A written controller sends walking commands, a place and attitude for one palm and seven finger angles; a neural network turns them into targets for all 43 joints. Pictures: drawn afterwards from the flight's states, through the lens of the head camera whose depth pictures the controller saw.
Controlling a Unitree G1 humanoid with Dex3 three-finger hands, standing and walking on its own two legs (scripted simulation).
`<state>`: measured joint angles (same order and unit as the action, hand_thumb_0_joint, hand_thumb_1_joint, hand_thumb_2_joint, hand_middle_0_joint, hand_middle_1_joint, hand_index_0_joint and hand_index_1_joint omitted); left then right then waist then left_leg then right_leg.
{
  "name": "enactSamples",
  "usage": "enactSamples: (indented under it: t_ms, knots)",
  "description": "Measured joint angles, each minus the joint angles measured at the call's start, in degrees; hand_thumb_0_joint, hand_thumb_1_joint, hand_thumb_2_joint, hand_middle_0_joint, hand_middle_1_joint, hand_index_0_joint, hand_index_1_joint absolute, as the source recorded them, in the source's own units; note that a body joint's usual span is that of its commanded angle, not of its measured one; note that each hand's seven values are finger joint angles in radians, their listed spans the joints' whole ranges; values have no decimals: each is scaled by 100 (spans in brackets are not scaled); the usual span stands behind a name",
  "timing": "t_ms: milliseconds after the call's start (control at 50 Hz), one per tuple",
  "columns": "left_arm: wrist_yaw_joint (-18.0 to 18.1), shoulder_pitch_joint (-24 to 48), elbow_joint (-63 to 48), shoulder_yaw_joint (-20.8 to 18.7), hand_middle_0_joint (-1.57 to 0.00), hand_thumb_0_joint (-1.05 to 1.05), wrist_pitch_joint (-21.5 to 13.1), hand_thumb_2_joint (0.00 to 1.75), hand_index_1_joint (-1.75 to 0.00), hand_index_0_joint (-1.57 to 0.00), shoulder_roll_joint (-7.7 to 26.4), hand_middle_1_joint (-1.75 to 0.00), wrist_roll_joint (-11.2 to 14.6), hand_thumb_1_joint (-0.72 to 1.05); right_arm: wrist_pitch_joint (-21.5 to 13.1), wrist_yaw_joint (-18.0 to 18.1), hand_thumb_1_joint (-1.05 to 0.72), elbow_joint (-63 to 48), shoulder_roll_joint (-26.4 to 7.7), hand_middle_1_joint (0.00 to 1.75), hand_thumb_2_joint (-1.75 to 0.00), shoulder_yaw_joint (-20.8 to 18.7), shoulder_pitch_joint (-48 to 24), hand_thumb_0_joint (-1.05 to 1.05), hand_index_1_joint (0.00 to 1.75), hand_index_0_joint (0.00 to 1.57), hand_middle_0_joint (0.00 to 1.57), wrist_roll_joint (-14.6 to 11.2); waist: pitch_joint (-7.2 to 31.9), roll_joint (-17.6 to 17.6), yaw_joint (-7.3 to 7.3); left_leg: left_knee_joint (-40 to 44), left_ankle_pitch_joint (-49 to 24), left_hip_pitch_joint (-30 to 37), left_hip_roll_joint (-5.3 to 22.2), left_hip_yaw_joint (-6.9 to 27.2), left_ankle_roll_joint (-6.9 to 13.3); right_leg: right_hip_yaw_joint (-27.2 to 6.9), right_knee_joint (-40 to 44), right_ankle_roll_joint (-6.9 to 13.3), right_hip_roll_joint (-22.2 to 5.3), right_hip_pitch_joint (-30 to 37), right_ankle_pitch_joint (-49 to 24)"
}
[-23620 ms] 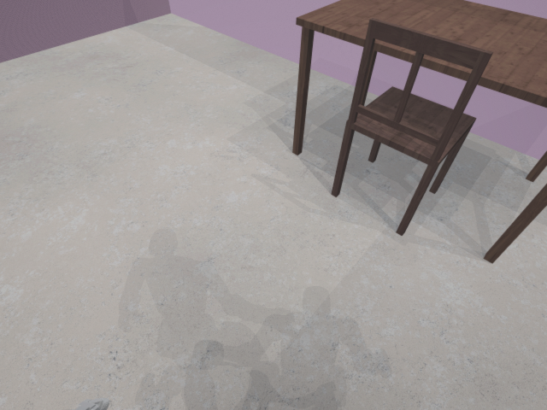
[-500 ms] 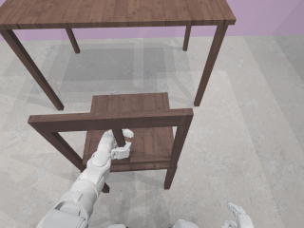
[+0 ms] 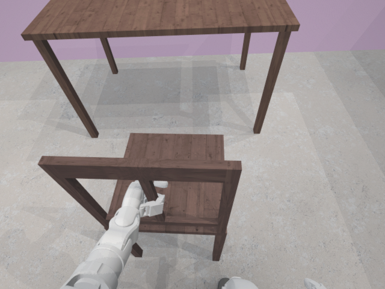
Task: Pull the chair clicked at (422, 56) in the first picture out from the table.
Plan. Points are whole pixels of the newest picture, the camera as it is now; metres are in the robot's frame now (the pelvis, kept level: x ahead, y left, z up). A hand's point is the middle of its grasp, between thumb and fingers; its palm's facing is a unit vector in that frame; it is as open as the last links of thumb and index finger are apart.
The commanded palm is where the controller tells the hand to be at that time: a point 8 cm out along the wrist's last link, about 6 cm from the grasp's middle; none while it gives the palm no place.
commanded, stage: stop walking, hand still on the chair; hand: left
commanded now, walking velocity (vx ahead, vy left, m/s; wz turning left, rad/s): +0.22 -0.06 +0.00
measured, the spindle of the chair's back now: (154, 201) +0.33 +0.12 -0.09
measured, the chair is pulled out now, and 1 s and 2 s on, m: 0.64 0.68 0.68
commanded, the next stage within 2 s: open the thumb and straighten the fingers in 1.00 s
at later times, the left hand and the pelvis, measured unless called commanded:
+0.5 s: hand (156, 221) +0.27 +0.10 -0.06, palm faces -0.07 -0.99 -0.16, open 5.6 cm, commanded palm +0.26 +0.15 -0.05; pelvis +0.02 +0.00 +0.01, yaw -1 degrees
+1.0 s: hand (155, 216) +0.28 +0.11 -0.06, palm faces -0.06 -0.99 -0.15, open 5.6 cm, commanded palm +0.26 +0.16 -0.05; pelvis +0.05 +0.00 +0.01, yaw +0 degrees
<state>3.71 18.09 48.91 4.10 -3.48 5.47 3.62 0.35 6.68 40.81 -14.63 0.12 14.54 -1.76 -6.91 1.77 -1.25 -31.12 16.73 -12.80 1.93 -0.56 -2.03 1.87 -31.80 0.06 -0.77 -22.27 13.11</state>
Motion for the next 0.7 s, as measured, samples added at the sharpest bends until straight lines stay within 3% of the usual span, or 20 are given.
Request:
enactSamples:
  t_ms: [120,180,280,440,700]
  knots:
    - [-39,-659,-159,-32,-31,11,-10,80,-145,-50,-4,-124,-9,65,-24,-57,-90,40,204,30,-90,167,40,1,30,21,20,2,308,61,26,-84,473,125,25,13,131,-18,96,148,80,150,-93]
    - [-16,-899,-327,-54,-31,11,10,81,-145,-50,-41,-124,-41,65,-86,-49,-90,17,223,30,-90,211,-9,1,30,21,20,34,355,58,13,35,377,205,-49,55,182,-45,227,148,58,217,-352]
    - [19,-1174,-498,-2,-32,11,-7,81,-145,-50,-111,-125,-95,65,-191,-43,-90,8,166,30,-90,212,-47,1,30,21,20,61,422,116,49,213,-9,332,-51,65,52,-63,281,95,69,291,-465]
    - [28,-1510,-821,199,-31,10,-60,82,-145,-50,-125,-127,-190,64,-280,-38,-90,-9,89,30,-90,161,-52,1,30,21,20,53,526,85,133,380,-9,401,-79,76,30,-53,498,90,42,373,-670]
    - [29,-1986,-1331,527,-35,8,-71,85,-145,-50,-149,-136,-227,62,-370,-34,-90,-52,136,30,-90,168,-161,1,30,21,20,52,538,161,176,590,105,594,-144,87,87,-48,490,31,-27,482,-421]
